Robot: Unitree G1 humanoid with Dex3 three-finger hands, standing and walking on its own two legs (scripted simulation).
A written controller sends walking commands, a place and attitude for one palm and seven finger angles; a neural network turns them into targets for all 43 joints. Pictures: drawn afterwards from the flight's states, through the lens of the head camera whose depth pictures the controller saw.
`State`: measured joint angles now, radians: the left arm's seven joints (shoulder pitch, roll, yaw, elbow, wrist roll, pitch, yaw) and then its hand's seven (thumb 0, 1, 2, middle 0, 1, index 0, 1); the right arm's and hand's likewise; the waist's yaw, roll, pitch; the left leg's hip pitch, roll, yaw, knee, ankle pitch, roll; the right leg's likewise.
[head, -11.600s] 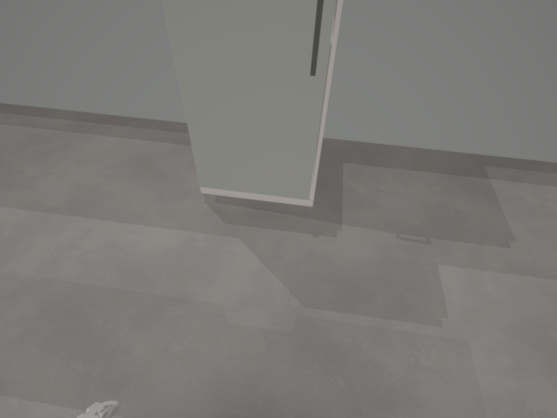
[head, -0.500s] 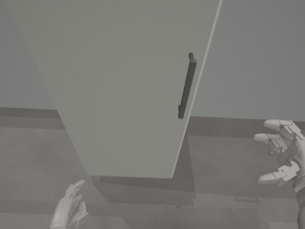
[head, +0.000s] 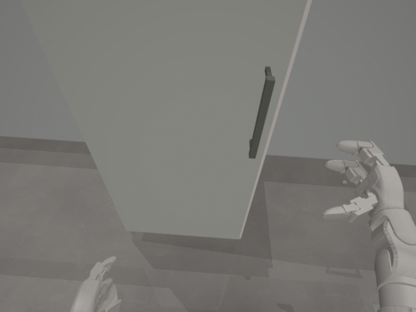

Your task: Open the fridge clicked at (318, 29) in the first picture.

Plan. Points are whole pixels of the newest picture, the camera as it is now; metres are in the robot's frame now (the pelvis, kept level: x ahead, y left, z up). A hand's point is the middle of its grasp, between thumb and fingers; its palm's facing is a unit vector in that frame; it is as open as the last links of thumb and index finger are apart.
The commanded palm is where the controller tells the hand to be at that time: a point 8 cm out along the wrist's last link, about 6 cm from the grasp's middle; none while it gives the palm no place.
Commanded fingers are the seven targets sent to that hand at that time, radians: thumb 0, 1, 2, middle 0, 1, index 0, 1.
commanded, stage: move the hooked fingers beside the handle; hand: right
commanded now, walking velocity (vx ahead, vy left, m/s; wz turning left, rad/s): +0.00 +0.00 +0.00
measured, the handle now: (259, 117) +0.53 -0.09 +0.09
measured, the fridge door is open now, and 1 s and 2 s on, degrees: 0 0 0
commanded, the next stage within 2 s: feel for the door with the fingertips in 1.78 s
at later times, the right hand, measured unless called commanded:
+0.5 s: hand (310, 157) +0.39 -0.18 +0.11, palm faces +0.02 +1.00 +0.00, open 14.0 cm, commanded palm +0.37 -0.23 +0.11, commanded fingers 0.00 0.50 -0.30 0.30 1.20 0.30 1.20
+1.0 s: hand (290, 134) +0.46 -0.16 +0.11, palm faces +0.04 +1.00 +0.01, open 14.0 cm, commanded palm +0.44 -0.21 +0.10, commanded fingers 0.00 0.50 -0.30 0.30 1.20 0.30 1.20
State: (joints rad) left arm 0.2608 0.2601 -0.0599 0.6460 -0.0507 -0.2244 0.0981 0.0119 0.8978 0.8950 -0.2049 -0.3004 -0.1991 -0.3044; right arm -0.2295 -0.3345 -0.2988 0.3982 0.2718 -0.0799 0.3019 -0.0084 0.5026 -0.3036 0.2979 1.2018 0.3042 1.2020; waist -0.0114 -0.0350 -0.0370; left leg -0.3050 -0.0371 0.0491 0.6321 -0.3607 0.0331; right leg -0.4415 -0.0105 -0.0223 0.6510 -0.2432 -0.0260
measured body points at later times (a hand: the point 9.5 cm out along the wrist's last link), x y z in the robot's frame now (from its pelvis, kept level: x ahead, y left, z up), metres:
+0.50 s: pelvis +0.00 +0.00 +0.00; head +0.02 +0.00 +0.45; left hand +0.13 +0.24 -0.10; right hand +0.39 -0.23 +0.11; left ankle -0.02 +0.10 -0.72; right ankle +0.06 -0.10 -0.72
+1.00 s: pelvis +0.01 +0.00 -0.01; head +0.06 +0.01 +0.44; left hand +0.07 +0.27 -0.13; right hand +0.46 -0.21 +0.11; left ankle -0.02 +0.10 -0.72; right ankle +0.06 -0.10 -0.72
